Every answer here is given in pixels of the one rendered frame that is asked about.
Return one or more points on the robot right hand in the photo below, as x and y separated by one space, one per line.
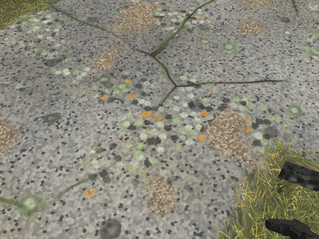
295 229

